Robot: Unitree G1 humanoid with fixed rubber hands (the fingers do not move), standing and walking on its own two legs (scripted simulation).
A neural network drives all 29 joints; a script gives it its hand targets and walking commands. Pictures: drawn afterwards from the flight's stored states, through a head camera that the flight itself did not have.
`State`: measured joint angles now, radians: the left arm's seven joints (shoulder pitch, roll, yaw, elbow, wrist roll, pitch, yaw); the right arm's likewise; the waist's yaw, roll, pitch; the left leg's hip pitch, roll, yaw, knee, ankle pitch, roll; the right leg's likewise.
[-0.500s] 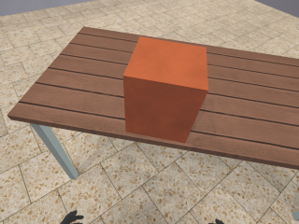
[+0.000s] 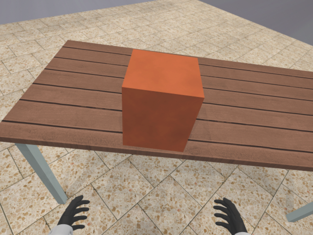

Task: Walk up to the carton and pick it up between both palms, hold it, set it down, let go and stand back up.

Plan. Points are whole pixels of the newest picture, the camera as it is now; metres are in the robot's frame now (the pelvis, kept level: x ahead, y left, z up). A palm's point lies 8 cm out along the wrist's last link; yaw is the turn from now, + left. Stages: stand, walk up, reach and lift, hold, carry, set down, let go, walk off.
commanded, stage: reach and lift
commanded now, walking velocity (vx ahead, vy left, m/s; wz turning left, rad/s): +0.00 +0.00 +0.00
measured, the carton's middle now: (159, 102) +0.50 +0.03 +0.05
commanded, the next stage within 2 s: none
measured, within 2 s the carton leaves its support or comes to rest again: neither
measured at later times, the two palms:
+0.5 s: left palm (69, 197) +0.20 +0.23 -0.03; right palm (239, 213) +0.20 -0.20 -0.02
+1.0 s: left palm (71, 163) +0.26 +0.23 +0.03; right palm (237, 182) +0.26 -0.19 +0.03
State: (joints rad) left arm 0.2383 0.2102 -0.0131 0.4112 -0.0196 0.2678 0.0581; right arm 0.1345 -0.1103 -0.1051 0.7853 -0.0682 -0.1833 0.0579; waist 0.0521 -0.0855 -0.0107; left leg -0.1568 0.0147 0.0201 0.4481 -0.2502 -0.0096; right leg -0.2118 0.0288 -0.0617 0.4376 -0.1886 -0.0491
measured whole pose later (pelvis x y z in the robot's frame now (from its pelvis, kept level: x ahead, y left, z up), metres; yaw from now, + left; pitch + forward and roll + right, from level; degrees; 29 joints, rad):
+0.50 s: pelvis +0.03 +0.03 +0.01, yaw -2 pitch -3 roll -1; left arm 0.33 0.17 -0.07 0.17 -0.06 0.13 0.09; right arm 0.28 -0.21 -0.05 0.45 0.11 -0.17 0.09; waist 0.06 -0.03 0.00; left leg -0.05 0.01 0.06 0.36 -0.25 0.01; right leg -0.10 0.03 -0.02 0.30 -0.15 -0.02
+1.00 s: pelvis +0.04 +0.02 +0.01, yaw -1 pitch -2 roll -1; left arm 0.19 0.19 0.00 0.08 -0.14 0.11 0.08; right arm 0.22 -0.22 0.01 0.18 0.23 -0.07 0.00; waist 0.05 -0.01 0.00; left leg -0.04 0.02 0.04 0.30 -0.23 0.00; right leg -0.07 0.04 -0.04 0.24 -0.14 -0.03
